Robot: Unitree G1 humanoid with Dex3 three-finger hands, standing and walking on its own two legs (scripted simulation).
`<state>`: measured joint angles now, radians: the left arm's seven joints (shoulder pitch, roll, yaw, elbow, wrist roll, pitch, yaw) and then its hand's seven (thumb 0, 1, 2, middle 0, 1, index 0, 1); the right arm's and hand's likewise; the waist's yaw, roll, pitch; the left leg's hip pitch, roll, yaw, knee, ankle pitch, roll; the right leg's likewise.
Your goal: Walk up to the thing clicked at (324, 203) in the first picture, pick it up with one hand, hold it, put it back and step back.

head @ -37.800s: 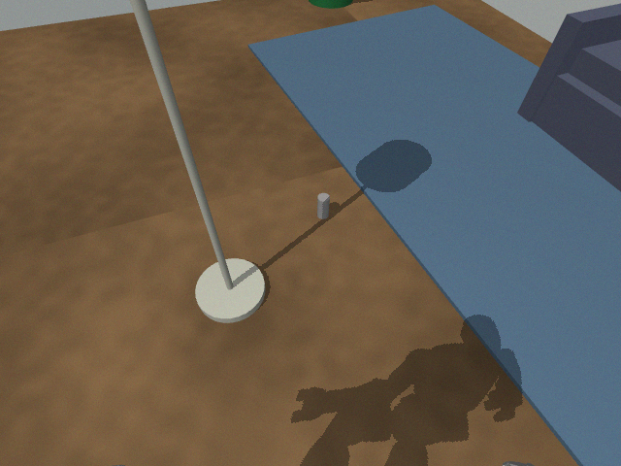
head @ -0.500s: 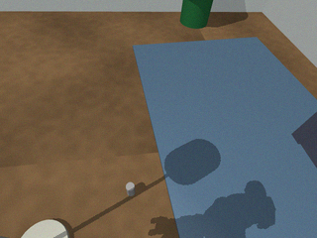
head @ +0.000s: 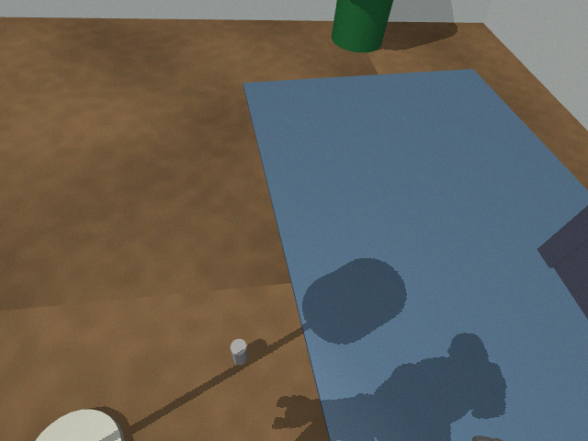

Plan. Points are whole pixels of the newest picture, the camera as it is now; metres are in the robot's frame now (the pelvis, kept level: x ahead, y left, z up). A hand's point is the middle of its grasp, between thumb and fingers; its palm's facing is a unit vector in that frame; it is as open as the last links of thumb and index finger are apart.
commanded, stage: stand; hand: left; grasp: from above
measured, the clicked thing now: (239, 352) +0.43 +0.14 -0.73
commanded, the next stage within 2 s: none
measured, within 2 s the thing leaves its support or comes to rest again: neither
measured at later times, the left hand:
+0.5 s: hand out of the picture +0.04 +0.24 -0.17, palm faces +0.01 -0.96 -0.29, open 7.4 cm
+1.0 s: hand out of the picture +0.02 +0.25 -0.17, palm faces +0.00 -0.95 -0.30, open 7.4 cm
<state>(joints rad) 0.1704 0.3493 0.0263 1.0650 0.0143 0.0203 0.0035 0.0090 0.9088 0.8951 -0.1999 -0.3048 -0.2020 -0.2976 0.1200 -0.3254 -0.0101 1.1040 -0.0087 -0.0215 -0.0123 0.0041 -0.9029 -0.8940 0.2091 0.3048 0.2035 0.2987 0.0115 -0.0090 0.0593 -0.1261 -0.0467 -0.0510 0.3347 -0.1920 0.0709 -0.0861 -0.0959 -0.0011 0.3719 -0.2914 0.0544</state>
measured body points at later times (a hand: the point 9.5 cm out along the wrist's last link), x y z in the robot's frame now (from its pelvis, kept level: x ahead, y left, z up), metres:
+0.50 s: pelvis -0.01 -0.01 +0.00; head +0.00 +0.02 +0.45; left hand +0.04 +0.29 -0.15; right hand +0.06 -0.31 -0.12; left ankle -0.01 +0.06 -0.75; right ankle -0.05 -0.21 -0.73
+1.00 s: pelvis -0.02 +0.00 +0.00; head +0.00 +0.03 +0.45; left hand +0.02 +0.30 -0.15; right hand +0.05 -0.30 -0.12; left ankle -0.01 +0.06 -0.75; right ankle -0.05 -0.21 -0.73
